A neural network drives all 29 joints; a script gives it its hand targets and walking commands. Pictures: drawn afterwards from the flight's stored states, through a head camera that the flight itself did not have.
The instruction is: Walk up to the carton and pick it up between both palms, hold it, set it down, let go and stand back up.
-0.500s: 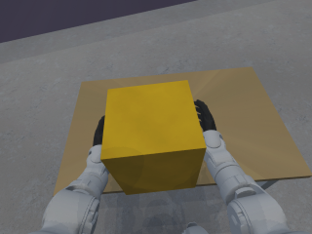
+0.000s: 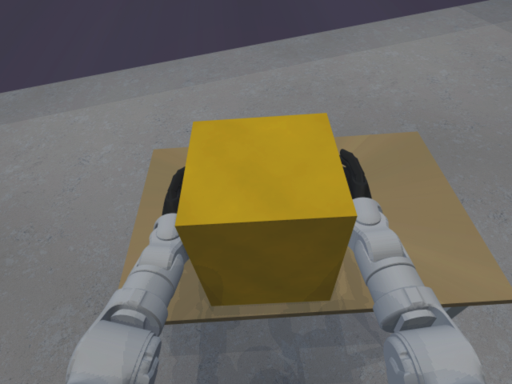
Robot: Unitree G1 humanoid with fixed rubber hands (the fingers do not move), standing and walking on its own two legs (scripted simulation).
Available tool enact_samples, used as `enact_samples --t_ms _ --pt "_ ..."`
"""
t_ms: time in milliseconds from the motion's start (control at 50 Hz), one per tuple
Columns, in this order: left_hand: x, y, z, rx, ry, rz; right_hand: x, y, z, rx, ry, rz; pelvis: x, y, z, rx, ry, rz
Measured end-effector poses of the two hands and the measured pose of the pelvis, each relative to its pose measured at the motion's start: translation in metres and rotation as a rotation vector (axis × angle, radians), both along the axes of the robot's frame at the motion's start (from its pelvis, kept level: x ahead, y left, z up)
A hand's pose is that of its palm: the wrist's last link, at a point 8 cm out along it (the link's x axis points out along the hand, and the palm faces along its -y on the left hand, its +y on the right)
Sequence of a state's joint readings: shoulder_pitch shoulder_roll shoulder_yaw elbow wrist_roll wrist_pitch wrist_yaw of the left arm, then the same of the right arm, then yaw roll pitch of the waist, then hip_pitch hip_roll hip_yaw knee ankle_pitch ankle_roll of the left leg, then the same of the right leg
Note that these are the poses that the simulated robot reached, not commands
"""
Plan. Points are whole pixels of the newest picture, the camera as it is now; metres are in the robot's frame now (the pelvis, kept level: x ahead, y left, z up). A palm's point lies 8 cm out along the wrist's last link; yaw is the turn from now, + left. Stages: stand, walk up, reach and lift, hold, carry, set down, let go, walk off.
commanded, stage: reach and lift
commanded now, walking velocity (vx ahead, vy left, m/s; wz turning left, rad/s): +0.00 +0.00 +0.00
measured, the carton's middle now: (265, 215) +0.38 -0.01 +0.06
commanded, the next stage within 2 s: none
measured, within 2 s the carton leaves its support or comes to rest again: neither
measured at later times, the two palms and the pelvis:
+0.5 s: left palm (161, 185) +0.39 +0.14 +0.13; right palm (363, 170) +0.39 -0.16 +0.14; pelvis +0.01 +0.02 +0.02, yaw +0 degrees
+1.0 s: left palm (156, 180) +0.38 +0.14 +0.16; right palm (366, 155) +0.39 -0.16 +0.17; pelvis +0.01 +0.00 +0.03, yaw +0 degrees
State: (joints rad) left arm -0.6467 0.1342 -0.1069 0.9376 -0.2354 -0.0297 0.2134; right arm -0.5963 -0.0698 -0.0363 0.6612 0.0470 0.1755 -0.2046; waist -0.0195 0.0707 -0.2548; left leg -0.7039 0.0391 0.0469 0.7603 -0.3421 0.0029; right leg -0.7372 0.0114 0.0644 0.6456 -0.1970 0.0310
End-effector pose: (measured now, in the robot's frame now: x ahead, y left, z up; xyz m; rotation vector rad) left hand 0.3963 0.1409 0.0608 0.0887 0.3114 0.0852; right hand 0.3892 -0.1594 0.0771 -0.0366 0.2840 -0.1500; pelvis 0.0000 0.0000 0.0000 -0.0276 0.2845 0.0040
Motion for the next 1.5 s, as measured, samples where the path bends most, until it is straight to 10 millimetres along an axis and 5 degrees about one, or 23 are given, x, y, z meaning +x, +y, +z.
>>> enact_samples --t_ms 480,1500 --pt "-0.001 0.003 0.071 -0.031 -0.019 0.029 0.000 0.003 0.060 0.015 -0.021 0.012 0.011 0.016 0.019 -0.025 -0.112 0.005" --pt "-0.019 0.012 0.122 -0.025 -0.034 0.080 -0.002 0.012 0.116 0.025 -0.044 0.060 0.008 -0.002 0.028 -0.002 -0.191 0.008"
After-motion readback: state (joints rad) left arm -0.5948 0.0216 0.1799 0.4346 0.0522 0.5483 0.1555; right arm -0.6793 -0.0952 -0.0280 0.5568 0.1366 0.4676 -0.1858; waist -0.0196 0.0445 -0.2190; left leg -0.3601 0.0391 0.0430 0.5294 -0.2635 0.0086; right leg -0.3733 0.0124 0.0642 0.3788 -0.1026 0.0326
